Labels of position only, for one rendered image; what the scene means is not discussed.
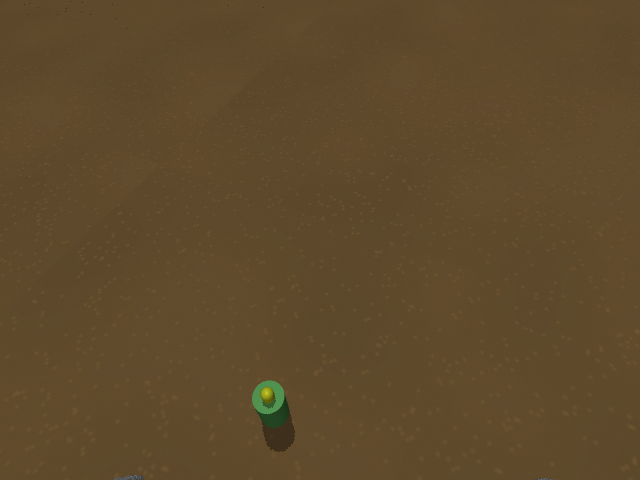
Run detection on bottle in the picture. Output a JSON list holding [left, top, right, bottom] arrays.
[[252, 380, 289, 428]]

